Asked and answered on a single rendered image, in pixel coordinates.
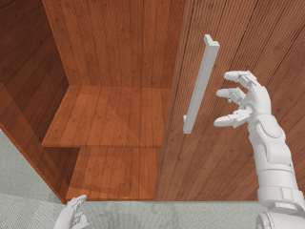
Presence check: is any right robot upper arm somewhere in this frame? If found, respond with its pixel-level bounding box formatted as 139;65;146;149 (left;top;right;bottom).
255;211;305;229

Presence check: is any robot left hand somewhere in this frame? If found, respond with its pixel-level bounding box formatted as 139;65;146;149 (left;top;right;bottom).
53;195;90;229

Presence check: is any robot right hand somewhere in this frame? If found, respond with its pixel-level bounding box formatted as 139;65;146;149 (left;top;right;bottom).
213;71;272;128

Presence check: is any handle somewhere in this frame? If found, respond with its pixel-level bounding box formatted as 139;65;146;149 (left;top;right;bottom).
183;34;220;134

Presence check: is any right robot forearm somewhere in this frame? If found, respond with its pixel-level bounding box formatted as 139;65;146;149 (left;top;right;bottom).
247;114;305;218

